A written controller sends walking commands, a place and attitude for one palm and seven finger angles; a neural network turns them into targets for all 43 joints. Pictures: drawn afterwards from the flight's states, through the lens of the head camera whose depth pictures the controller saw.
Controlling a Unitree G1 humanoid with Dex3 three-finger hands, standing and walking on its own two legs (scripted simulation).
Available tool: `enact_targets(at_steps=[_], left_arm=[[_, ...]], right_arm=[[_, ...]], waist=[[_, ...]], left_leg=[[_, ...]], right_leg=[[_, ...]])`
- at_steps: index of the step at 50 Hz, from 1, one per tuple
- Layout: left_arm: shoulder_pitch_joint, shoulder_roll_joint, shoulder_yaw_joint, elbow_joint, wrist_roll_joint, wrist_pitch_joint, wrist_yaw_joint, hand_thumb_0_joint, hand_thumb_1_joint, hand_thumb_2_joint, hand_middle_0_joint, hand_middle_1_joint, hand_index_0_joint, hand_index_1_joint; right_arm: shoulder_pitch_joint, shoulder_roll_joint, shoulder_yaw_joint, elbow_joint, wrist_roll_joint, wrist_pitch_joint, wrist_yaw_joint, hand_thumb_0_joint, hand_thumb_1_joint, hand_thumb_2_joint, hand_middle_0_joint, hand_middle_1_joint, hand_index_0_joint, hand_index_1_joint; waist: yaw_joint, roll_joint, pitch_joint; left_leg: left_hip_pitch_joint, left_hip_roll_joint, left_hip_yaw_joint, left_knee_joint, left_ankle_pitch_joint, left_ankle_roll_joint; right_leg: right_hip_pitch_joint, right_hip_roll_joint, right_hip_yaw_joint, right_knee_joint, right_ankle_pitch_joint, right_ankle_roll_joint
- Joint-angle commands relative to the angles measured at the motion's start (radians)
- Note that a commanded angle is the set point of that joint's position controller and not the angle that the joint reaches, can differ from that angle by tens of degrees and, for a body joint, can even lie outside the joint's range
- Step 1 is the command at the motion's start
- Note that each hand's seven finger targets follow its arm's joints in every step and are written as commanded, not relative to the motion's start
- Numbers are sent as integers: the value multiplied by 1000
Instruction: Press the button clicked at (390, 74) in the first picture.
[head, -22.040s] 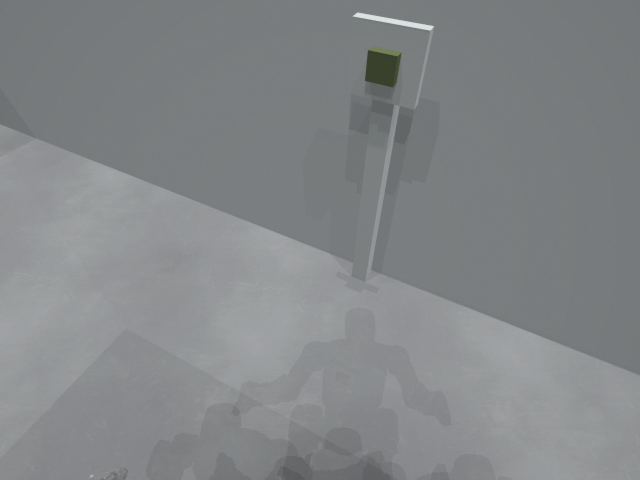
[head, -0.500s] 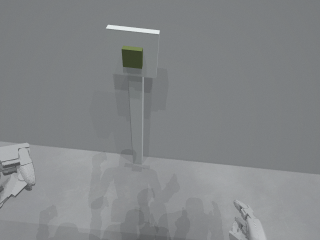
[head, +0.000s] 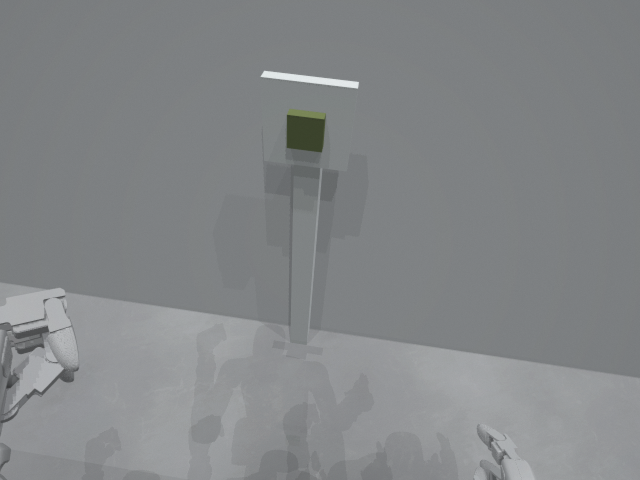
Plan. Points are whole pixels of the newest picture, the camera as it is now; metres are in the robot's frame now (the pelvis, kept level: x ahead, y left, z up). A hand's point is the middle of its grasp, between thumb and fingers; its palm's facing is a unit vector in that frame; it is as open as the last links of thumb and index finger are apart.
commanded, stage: stop stepping back and stand still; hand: left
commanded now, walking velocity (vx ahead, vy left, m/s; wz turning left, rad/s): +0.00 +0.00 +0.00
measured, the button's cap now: (306, 130) +0.72 +0.08 +0.10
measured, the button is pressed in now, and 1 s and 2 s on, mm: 0 0 0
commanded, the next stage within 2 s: let the arm hang, fingers relaxed in 0.28 s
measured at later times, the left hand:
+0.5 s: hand (103, 433) +0.17 +0.26 +0.00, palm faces +0.15 -0.87 -0.46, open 3.0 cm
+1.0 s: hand out of the picture -0.07 +0.18 -0.16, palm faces +0.05 -0.97 -0.24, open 5.9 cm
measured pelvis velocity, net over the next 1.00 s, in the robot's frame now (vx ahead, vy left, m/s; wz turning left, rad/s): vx -0.02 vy -0.01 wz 0.03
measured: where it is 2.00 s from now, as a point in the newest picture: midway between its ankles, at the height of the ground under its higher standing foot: outside the picture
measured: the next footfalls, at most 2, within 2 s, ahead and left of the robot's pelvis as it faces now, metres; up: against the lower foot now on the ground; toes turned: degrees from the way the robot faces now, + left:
none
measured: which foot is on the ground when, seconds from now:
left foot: down 0.00-1.00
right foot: down 0.00-1.00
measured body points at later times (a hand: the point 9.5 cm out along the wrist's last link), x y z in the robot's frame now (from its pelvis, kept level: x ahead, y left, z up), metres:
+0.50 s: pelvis -0.02 +0.01 +0.00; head -0.02 -0.02 +0.45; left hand +0.16 +0.30 +0.03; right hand +0.14 -0.25 -0.11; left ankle +0.04 +0.10 -0.73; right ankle -0.02 -0.11 -0.73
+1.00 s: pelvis -0.02 -0.01 +0.01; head +0.01 -0.02 +0.46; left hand -0.07 +0.23 -0.14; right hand -0.04 -0.23 -0.16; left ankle +0.04 +0.10 -0.73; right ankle -0.02 -0.11 -0.73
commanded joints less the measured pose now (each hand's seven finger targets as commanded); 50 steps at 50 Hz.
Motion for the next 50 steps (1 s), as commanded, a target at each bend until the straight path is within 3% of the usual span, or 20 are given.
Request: enact_targets(at_steps=[1,3,4,7,9,12,16,18,19,20,21,23,24,27,30,32,33,37,40,50], left_arm=[[-56,161,116,-138,-1,-66,22,0,900,900,-1300,-1500,-1300,-1500],[-93,165,109,-218,-4,-74,11,0,900,900,-1300,-1500,-1300,-1500],[-96,160,100,-238,1,-79,13,0,900,900,-1300,-1500,-1300,-1500],[-55,147,103,-210,7,-75,21,0,900,900,-1300,-1500,-1300,-1500],[-10,149,123,-183,7,-75,25,0,900,900,-1300,-1500,-1300,-1500],[22,143,128,-147,-5,-78,22,0,900,900,-1300,-1500,-1300,-1500],[-2,143,122,-122,-13,-78,21,0,900,900,-1300,-1500,-1300,-1500],[-38,145,111,-144,-12,-79,21,0,900,900,-1300,-1500,-1300,-1500],[-171,52,-234,696,82,97,-124,0,900,900,-1300,-1500,-1300,-1500],[-170,44,-207,720,62,170,-136,0,900,900,-1263,-1460,-1263,-1460],[-197,25,-219,745,61,183,-139,0,900,900,-1227,-1420,-1227,-1420],[-261,41,-230,845,64,193,-138,0,900,900,-1153,-1340,-1153,-1340],[-280,43,-235,912,63,194,-140,0,900,900,-1117,-1300,-1117,-1300],[-367,60,-257,1130,56,204,-138,0,900,900,-1007,-1180,-1007,-1180],[-398,43,-289,1317,46,212,-133,0,900,900,-897,-1060,-897,-1060],[-387,38,-298,1419,41,211,-133,0,900,900,-823,-980,-823,-980],[-376,41,-299,1460,40,211,-132,0,900,900,-787,-940,-787,-940],[-329,-13,-290,1579,36,205,-130,0,900,900,-640,-780,-640,-780],[-322,-29,-301,1634,32,204,-128,0,900,900,-530,-660,-530,-660],[-265,-88,-314,1727,25,205,-111,0,900,900,-200,-300,-200,-300]], right_arm=[[-120,-121,-43,-155,14,-84,-23,0,-900,-900,200,300,200,300],[-139,-114,-33,-163,5,-90,-18,0,-900,-900,200,300,200,300],[-134,-117,-35,-163,3,-98,-15,0,-900,-900,200,300,200,300],[-135,-125,-36,-165,3,-106,-5,0,-900,-900,200,300,200,300],[-132,-122,-39,-169,3,-103,-2,0,-900,-900,200,300,200,300],[-138,-120,-45,-173,4,-88,5,0,-900,-900,200,300,200,300],[-145,-118,-47,-163,4,-72,0,0,-900,-900,200,300,200,300],[-155,-122,-49,-163,5,-73,-5,0,-900,-900,200,300,200,300],[-171,-336,-114,104,9,-90,89,0,-900,-900,200,300,200,300],[-101,-269,-112,98,22,-21,88,0,-900,-900,200,300,200,300],[-91,-255,-101,89,14,1,84,0,-900,-900,200,300,200,300],[-97,-251,-84,80,2,33,79,0,-900,-900,200,300,200,300],[-108,-255,-80,89,-4,42,77,0,-900,-900,200,300,200,300],[-123,-228,-68,146,-14,77,77,0,-900,-900,200,300,200,300],[-103,-177,-45,210,-19,106,77,0,-900,-900,200,300,200,300],[-84,-165,-39,252,-18,112,73,0,-900,-900,200,300,200,300],[-70,-163,-37,268,-15,115,71,0,-900,-900,200,300,200,300],[-19,-125,-40,334,-16,120,59,0,-900,-900,200,300,200,300],[35,-111,-41,379,-12,124,56,0,-900,-900,200,300,200,300],[113,-40,-32,464,-7,127,47,0,-900,-900,200,300,200,300]], waist=[[5,111,-27],[11,186,-26],[11,163,-20],[14,141,-9],[12,99,-14],[2,43,0],[-4,14,9],[-5,54,8],[-42,83,79],[-22,55,-8],[-15,8,-33],[-6,-131,-18],[2,-163,-21],[-4,-111,30],[-8,58,85],[-4,127,90],[2,103,97],[3,164,85],[-3,59,103],[-1,-1,147]], left_leg=[[167,136,-117,-199,275,33],[124,162,-192,-296,206,27],[119,178,-208,-313,175,31],[38,172,-170,-346,-17,39],[2,126,-124,-325,-97,28],[35,70,-73,-244,-76,8],[94,52,-55,-181,-20,2],[121,53,-54,-186,6,4],[3,93,-111,-9,265,23],[78,95,-84,-14,323,13],[64,112,-116,-13,286,31],[9,122,-175,-57,238,62],[-9,112,-172,-64,220,66],[20,58,-125,-64,117,41],[42,49,-118,-118,34,27],[38,56,-132,-175,-24,26],[24,62,-143,-193,-41,28],[46,54,-122,-198,-73,23],[75,59,-113,-190,-34,24],[98,64,-90,-191,53,23]], right_leg=[[-47,-74,56,-31,159,24],[-15,-46,26,30,56,38],[-12,-43,30,36,25,37],[54,-53,34,-4,21,35],[98,-62,41,-72,52,27],[42,-88,83,-170,41,7],[-37,-110,108,-221,16,-3],[-52,-105,100,-216,29,0],[-133,-157,38,-12,231,-25],[-118,-147,83,-16,197,-23],[-124,-130,65,7,102,-28],[-82,-101,58,35,39,-31],[-47,-111,71,15,61,-34],[-80,-161,127,-69,34,-63],[-104,-159,146,-125,-72,-66],[-73,-140,142,-142,-108,-57],[-47,-132,127,-149,-110,-53],[-19,-145,129,-191,-104,-64],[-34,-147,115,-214,-96,-62],[-32,-144,83,-208,-49,-53]])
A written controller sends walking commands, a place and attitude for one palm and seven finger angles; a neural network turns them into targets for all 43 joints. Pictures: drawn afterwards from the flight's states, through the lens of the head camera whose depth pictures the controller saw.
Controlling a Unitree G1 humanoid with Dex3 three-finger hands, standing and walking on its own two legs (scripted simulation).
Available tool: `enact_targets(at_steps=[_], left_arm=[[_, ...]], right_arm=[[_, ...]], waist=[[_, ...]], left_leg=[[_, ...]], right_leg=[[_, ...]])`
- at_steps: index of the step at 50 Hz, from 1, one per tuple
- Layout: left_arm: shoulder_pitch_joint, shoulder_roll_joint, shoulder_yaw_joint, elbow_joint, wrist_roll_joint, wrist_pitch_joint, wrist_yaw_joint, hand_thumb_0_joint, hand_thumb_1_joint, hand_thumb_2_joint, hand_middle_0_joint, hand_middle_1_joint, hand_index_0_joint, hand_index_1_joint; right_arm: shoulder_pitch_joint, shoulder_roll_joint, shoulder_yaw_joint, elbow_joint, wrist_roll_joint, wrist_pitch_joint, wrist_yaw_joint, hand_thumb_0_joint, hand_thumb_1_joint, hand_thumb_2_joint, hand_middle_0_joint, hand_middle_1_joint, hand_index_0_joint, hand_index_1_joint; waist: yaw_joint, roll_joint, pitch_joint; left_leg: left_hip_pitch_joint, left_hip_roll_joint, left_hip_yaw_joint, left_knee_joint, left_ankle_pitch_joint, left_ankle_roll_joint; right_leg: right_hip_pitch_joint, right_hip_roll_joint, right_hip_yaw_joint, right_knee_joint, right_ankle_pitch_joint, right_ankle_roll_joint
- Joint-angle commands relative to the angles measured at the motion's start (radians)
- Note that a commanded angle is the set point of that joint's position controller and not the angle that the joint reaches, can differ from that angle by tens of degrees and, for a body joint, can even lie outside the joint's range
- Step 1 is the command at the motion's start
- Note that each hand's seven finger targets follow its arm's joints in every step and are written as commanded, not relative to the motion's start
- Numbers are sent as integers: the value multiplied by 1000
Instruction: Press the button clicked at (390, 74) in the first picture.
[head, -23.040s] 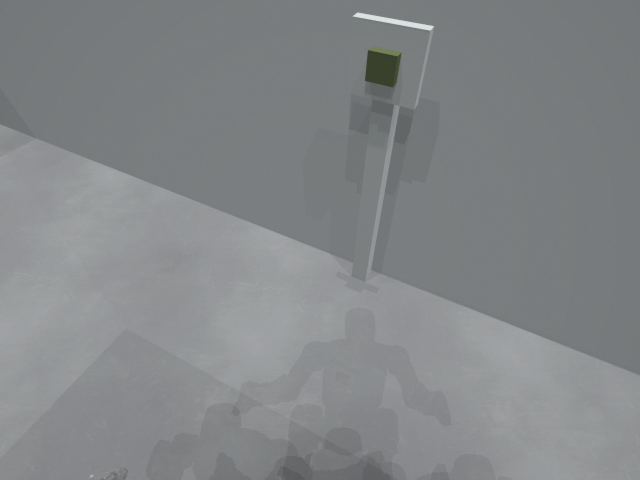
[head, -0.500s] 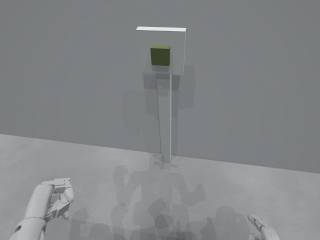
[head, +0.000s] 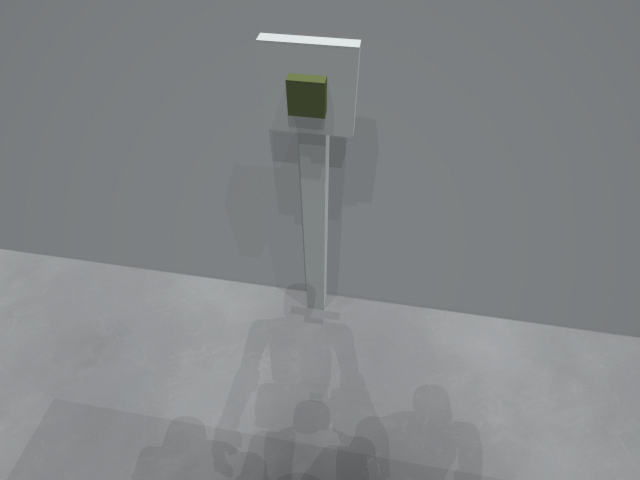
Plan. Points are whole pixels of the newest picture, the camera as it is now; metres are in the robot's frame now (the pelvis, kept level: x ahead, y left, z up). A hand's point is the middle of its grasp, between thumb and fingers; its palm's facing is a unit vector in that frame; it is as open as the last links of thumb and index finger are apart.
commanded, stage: let the arm hang, fingers relaxed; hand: left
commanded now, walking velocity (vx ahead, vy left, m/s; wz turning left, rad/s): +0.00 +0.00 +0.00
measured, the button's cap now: (307, 95) +0.73 +0.07 +0.09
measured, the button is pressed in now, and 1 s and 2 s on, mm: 0 0 0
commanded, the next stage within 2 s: stand and wait in 0.48 s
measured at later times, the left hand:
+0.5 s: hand out of the picture +0.02 +0.15 -0.18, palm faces +0.04 -0.98 -0.18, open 7.3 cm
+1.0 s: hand out of the picture +0.02 +0.15 -0.17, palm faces +0.03 -0.98 -0.19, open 7.4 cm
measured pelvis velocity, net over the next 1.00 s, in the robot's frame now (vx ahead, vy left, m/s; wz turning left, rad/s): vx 0.03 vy -0.02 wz -0.02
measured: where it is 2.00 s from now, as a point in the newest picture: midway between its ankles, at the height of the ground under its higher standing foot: outside the picture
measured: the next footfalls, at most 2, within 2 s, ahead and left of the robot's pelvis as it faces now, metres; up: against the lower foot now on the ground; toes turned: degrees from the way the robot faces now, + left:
none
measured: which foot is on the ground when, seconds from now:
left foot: down 0.00-1.00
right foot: down 0.00-1.00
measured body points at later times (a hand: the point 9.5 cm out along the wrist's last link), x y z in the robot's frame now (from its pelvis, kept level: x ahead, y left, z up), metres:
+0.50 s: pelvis +0.02 -0.01 +0.00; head +0.03 -0.01 +0.45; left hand +0.01 +0.21 -0.16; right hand +0.01 -0.22 -0.16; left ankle +0.06 +0.11 -0.74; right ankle -0.01 -0.09 -0.74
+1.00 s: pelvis +0.03 -0.02 +0.00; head +0.05 -0.02 +0.45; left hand +0.02 +0.20 -0.16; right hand +0.02 -0.23 -0.16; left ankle +0.06 +0.11 -0.74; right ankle -0.01 -0.09 -0.74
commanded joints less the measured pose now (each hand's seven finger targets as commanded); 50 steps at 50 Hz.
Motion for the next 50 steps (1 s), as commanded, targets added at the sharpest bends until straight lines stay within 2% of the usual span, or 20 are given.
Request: enact_targets(at_steps=[1,5,8,11,13,18,24,27,31,35,39,44,50], left_arm=[[30,79,11,-26,-1,-25,14,0,900,900,-200,-300,-200,-300],[40,60,12,-24,-1,-28,19,0,900,900,-200,-300,-200,-300],[38,50,14,-28,1,-29,23,0,900,900,-200,-300,-200,-300],[36,39,17,-27,1,-30,22,0,900,900,-200,-300,-200,-300],[32,37,18,-31,2,-32,24,0,900,900,-200,-300,-200,-300],[24,35,20,-32,1,-35,25,0,900,900,-200,-300,-200,-300],[13,37,20,-34,0,-35,23,0,900,900,-200,-300,-200,-300],[14,40,19,-33,-1,-37,23,0,900,900,-200,-300,-200,-300],[9,41,18,-33,0,-35,22,0,900,900,-200,-300,-200,-300],[10,49,18,-34,-2,-37,24,0,900,900,-200,-300,-200,-300],[5,49,18,-35,-2,-37,24,0,900,900,-200,-300,-200,-300],[6,48,18,-32,-2,-37,24,0,900,900,-200,-300,-200,-300],[6,52,21,-36,-2,-40,26,0,900,900,-200,-300,-200,-300]], right_arm=[[48,-92,-21,-23,3,-14,-12,0,-900,-900,200,300,200,300],[49,-69,-21,-12,2,-15,-13,0,-900,-900,200,300,200,300],[45,-64,-21,-8,4,-18,-15,0,-900,-900,200,300,200,300],[40,-57,-20,-3,3,-22,-17,0,-900,-900,200,300,200,300],[40,-55,-22,-7,4,-22,-18,0,-900,-900,200,300,200,300],[33,-56,-21,-7,3,-26,-21,0,-900,-900,200,300,200,300],[25,-62,-21,-10,3,-25,-22,0,-900,-900,200,300,200,300],[15,-71,-22,-10,4,-27,-23,0,-900,-900,200,300,200,300],[11,-74,-21,-8,4,-23,-23,0,-900,-900,200,300,200,300],[8,-77,-21,-7,5,-21,-22,0,-900,-900,200,300,200,300],[3,-79,-21,-5,5,-22,-24,0,-900,-900,200,300,200,300],[-1,-82,-22,-3,5,-22,-25,0,-900,-900,200,300,200,300],[1,-82,-22,-2,6,-24,-26,0,-900,-900,200,300,200,300]], waist=[[-1,-52,22],[0,-49,30],[2,-10,33],[2,-10,32],[4,-40,36],[1,8,17],[-1,-15,16],[0,-3,-3],[0,-27,25],[-3,-42,10],[-3,-14,14],[-2,-28,9],[0,-27,-1]], left_leg=[[36,85,-66,-77,-23,32],[43,82,-52,-66,7,29],[42,89,-59,-73,31,29],[37,92,-60,-81,38,29],[36,93,-55,-73,52,28],[52,93,-49,-66,87,25],[61,97,-46,-67,98,23],[83,99,-45,-64,120,24],[78,101,-41,-70,101,22],[90,98,-35,-60,99,18],[91,102,-35,-63,108,17],[101,105,-32,-65,112,17],[105,104,-26,-61,135,14]], right_leg=[[-87,-126,107,-144,-98,-32],[-94,-129,113,-145,-82,-31],[-84,-121,104,-125,-42,-27],[-67,-122,103,-121,-13,-25],[-65,-122,101,-127,-4,-23],[-43,-125,108,-125,43,-24],[-32,-126,108,-130,74,-23],[-21,-128,110,-128,112,-21],[-33,-126,107,-140,89,-19],[-27,-129,115,-148,97,-16],[-23,-127,112,-146,111,-17],[-19,-128,113,-150,117,-17],[3,-130,112,-143,187,-11]])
